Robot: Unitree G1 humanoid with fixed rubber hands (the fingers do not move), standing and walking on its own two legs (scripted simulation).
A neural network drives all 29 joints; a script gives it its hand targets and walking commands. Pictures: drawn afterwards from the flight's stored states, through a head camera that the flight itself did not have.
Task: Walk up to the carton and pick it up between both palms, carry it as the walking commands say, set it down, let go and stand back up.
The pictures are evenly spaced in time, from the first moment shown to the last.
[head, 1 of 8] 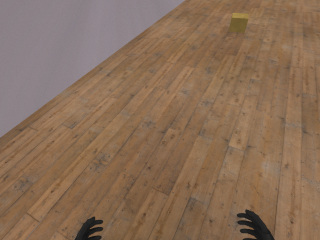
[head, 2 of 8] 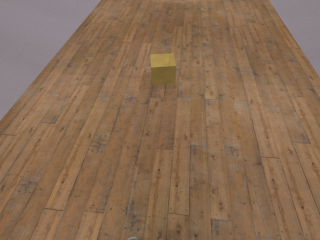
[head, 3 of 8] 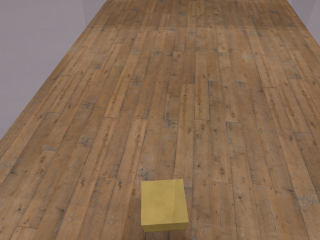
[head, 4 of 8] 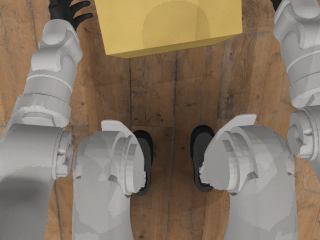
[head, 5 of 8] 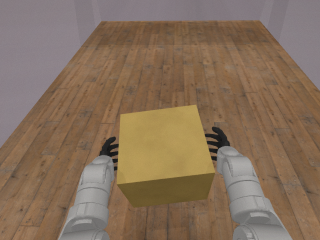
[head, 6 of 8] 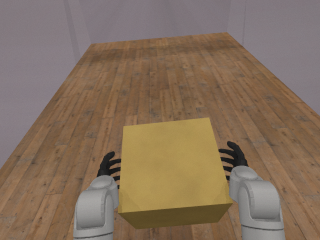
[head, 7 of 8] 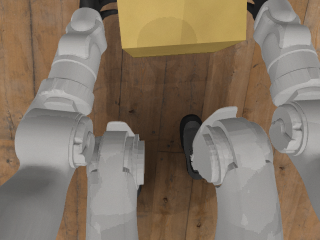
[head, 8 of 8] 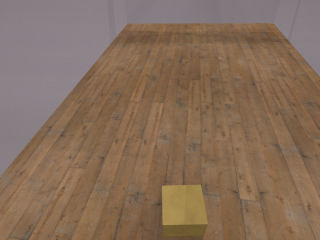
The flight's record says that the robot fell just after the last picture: no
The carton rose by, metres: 0.71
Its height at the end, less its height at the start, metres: +0.00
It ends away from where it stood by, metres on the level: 0.45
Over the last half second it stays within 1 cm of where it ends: yes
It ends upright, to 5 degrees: yes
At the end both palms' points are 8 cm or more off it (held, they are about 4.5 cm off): yes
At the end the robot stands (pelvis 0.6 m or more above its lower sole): yes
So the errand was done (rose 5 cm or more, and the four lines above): yes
